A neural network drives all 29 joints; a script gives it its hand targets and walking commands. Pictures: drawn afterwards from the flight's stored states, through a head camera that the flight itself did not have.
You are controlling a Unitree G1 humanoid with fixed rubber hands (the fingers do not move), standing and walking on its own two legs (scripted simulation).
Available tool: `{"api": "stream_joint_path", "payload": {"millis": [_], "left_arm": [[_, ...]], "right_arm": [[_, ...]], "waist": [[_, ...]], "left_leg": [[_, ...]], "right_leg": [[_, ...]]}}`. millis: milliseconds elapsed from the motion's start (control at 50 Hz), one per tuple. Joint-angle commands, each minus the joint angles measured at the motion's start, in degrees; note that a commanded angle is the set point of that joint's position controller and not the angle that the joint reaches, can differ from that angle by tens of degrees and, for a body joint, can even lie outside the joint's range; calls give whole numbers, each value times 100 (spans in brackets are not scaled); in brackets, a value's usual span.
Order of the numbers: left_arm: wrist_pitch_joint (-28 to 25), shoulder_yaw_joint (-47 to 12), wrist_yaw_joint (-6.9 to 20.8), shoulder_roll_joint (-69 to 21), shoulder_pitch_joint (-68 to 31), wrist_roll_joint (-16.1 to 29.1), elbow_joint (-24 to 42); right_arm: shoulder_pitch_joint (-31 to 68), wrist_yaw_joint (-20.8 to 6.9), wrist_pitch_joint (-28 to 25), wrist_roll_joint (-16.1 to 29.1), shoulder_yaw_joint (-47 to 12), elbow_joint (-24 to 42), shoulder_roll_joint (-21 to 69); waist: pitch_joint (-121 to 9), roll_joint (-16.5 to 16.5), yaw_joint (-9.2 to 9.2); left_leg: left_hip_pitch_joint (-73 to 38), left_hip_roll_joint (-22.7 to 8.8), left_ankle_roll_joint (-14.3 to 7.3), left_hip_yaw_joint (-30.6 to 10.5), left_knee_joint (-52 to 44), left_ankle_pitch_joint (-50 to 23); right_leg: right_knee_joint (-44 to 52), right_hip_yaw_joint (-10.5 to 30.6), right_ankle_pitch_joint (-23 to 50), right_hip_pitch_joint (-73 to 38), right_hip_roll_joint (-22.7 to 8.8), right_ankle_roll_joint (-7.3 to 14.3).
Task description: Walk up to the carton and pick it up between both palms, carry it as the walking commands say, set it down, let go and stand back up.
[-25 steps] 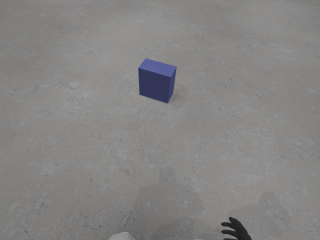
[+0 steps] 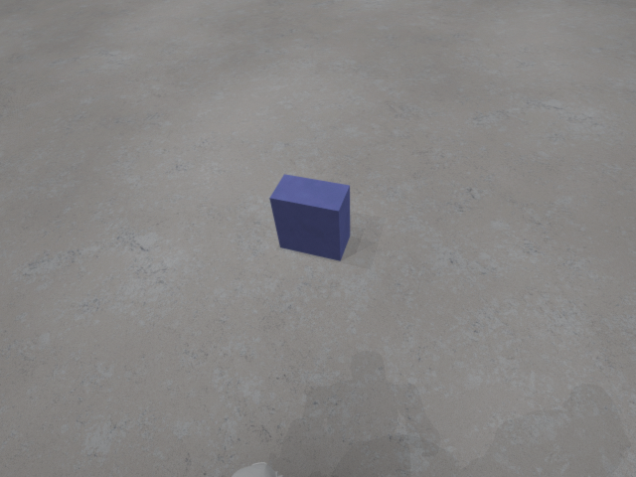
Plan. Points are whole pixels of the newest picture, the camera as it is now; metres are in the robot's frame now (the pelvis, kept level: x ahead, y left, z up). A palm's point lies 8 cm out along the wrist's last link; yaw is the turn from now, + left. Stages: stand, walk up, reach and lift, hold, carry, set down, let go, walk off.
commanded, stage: walk up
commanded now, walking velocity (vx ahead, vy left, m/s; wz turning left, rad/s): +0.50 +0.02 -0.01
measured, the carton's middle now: (312, 218) +1.15 +0.07 -0.64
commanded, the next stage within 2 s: none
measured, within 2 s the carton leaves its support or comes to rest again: neither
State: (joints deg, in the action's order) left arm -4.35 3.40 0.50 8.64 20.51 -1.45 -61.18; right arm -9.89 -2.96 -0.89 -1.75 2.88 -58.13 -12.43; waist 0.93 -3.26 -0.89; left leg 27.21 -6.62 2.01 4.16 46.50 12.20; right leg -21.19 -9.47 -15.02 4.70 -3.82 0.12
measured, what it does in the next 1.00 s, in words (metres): walks ahead: left foot, then right foot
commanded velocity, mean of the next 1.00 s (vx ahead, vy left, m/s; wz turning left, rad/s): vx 0.50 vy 0.00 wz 0.02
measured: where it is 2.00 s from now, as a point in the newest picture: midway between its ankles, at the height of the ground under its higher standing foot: (316, 335)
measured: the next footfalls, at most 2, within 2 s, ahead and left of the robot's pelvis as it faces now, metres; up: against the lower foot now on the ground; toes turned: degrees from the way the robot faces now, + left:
left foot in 0.14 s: +0.22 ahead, +0.16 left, +0.00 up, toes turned +9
right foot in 0.54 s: +0.39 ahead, -0.11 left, +0.00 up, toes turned -11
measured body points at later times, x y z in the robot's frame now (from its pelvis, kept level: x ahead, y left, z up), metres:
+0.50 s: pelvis +0.23 +0.02 -0.01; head +0.25 +0.01 +0.43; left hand +0.36 +0.25 -0.15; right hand +0.18 -0.20 -0.17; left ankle +0.18 +0.15 -0.75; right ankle +0.34 -0.11 -0.73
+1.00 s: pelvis +0.47 +0.05 -0.03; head +0.48 +0.05 +0.42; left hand +0.37 +0.28 -0.18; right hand +0.64 -0.18 -0.15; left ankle +0.56 +0.17 -0.75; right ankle +0.36 -0.10 -0.74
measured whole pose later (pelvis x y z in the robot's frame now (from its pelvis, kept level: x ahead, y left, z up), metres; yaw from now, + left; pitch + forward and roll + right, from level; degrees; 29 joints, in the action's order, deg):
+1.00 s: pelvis +0.47 +0.05 -0.03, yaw +1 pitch +0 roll -1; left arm -3.1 3.5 0.6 9.9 25.4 -1.2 -64.7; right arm -3.2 -2.5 -3.2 -2.1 3.8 -55.6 -12.3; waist 1.0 -0.6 -4.8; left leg 24.1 -5.5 -0.3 8.3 32.9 6.9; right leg -34.5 -10.0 -26.6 4.6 -7.3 -3.3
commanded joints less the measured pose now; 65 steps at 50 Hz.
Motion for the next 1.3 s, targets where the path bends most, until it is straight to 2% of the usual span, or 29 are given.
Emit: {"api": "stream_joint_path", "payload": {"millis": [0,40,100,120,140,160,180,220,280,420,500,520,540,560,600,700,740,780,820,880,940,960,980,1000,1060,1100,1160,1200,1280], "left_arm": [[-106,195,-38,986,280,-11,209],[-61,216,-44,1022,223,-7,183],[-18,201,-16,1033,104,30,197],[-26,146,-3,896,65,34,246],[-75,69,59,622,-31,59,525],[-117,98,23,689,-440,9,658],[-122,105,42,780,-602,44,726],[-91,134,30,691,-422,67,436],[143,100,97,460,-88,18,385],[293,17,254,402,-1166,24,931],[132,189,117,753,-185,-14,550],[53,279,46,1118,534,-34,303],[33,442,-27,1899,1148,-86,225],[93,507,-69,1888,1149,11,211],[45,299,-90,1380,124,-5,389],[-165,128,-78,1068,-147,-15,354],[-208,80,-58,916,-94,15,313],[-170,101,-46,940,-50,-20,261],[-128,158,-37,1014,-64,-17,242],[-63,204,-17,1090,177,-27,104],[6,108,-12,818,58,37,100],[-29,20,23,611,117,75,215],[-37,-5,-10,375,-152,79,487],[-13,106,-12,720,-452,28,554],[40,86,-23,459,-170,-15,174],[203,170,-29,554,237,17,104],[361,59,-14,370,-352,58,496],[383,14,27,368,-500,27,538],[295,78,-11,477,-110,-55,290]], "right_arm": [[717,-25,-66,-9,44,578,-168],[704,-47,-89,-7,38,636,-135],[-38,34,-216,-73,194,417,-313],[-931,129,-301,-38,328,135,-696],[-1992,263,-377,-64,508,-100,-1440],[-2361,295,-333,-42,468,-196,-1543],[-1990,308,-326,-3,400,-169,-1361],[-1204,332,-396,-53,331,140,-1086],[-508,335,-488,17,181,254,-575],[-619,279,-393,4,205,-116,-521],[-651,235,-329,74,227,-229,-657],[-770,217,-347,96,173,-227,-522],[-819,215,-343,108,57,-9,-57],[-703,221,-328,118,91,96,-217],[-308,172,-347,57,88,99,-339],[-572,84,-37,-32,97,-16,-94],[-324,48,-6,36,44,117,-48],[223,10,34,1,49,264,-109],[608,-47,-26,22,-3,465,-112],[674,-44,-106,-16,19,493,-109],[-642,47,-256,-29,220,4,-491],[-1492,187,-305,-38,442,-119,-1137],[-2091,278,-319,-5,517,-168,-1676],[-2062,330,-270,13,400,-316,-1357],[-646,343,-387,-1,226,170,-708],[-574,394,-430,39,186,192,-606],[-233,368,-372,-103,204,229,-569],[-362,369,-250,-35,211,96,-437],[-431,354,-101,80,203,50,-499]], "waist": [[639,1389,-204],[571,1491,-144],[-54,756,227],[-499,37,642],[-1281,-1553,964],[-1224,-1099,1018],[-837,-1070,837],[-577,-122,568],[-70,-740,58],[410,-1051,4],[288,11,-453],[-154,946,-704],[-745,2945,-899],[-728,2570,-944],[-155,1298,-518],[170,1281,-31],[237,1750,49],[440,1360,-46],[690,1689,-28],[460,1288,-78],[-200,419,467],[-802,-806,859],[-996,-1992,1024],[-790,-1240,924],[-360,-298,292],[-469,-410,98],[-51,-1422,-115],[150,-1513,-79],[-91,-176,-217]], "left_leg": [[128,99,5,333,-896,-243],[-165,47,-46,299,-1168,-116],[-1949,386,-214,620,-1687,1],[-3201,57,-454,-28,-2031,399],[-4368,-1777,-1016,-2368,-2758,951],[-4246,-2174,-1404,-3696,-3469,1280],[-3906,-2010,-1526,-3350,-3317,1159],[-3372,-1985,-1379,-2699,-3066,-215],[-1900,-1614,-1168,-1750,-3466,-248],[-1061,-723,-866,-463,-3845,712],[-442,-336,-770,-209,-2287,319],[-9,46,-603,82,-818,89],[1011,648,-281,427,1301,1730],[1458,438,-257,-206,2418,1935],[1638,-118,-213,-435,2761,992],[996,-301,-26,-384,1876,67],[700,-176,14,-105,879,-39],[460,-112,41,19,50,-174],[125,-13,89,234,-907,-83],[-408,110,12,426,-1464,88],[-2561,249,-231,458,-1766,-161],[-3667,-902,-584,-939,-2141,407],[-3807,-2191,-1202,-3249,-3354,1074],[-3672,-2090,-1503,-3283,-3276,870],[-2446,-1856,-1176,-2088,-3075,-1114],[-1997,-1880,-1230,-1767,-2934,-2450],[-1206,-1097,-924,-650,-3260,-1350],[-919,-761,-853,-404,-3274,-398],[-482,-745,-704,-320,-2588,916]], "right_leg": [[1389,872,416,259,-1275,605],[1269,839,444,350,-1345,597],[-222,486,1208,940,-1074,467],[-1774,229,1478,1682,-729,243],[-3975,-101,-928,2964,-67,-73],[-4613,618,-1689,3684,191,34],[-5129,834,-1282,3987,-142,55],[-5373,898,-690,3972,-388,2],[-4595,987,-216,3161,-720,-145],[-1754,452,490,1740,-446,-202],[-1341,-81,334,-44,-120,-283],[-807,434,-167,-921,-484,-133],[712,3039,-1740,-1491,-2339,481],[1200,4070,-2315,-1431,-2726,980],[1200,3458,-2421,-555,-2540,861],[1141,1766,241,252,-1936,636],[1271,1061,286,386,-1433,575],[1453,893,-227,484,-1426,566],[1449,616,-36,705,-1210,559],[1007,630,416,565,-1401,543],[-895,132,994,1314,-867,233],[-2598,-77,232,2242,-447,-34],[-4205,-36,-2132,3419,264,-73],[-4750,576,-1801,3685,-25,7],[-4929,814,-835,3283,-545,1],[-4864,883,-618,2840,-573,-159],[-2906,702,-690,2065,-523,-182],[-2187,324,-215,1613,-229,-144],[-1147,62,301,310,16,-59]]}}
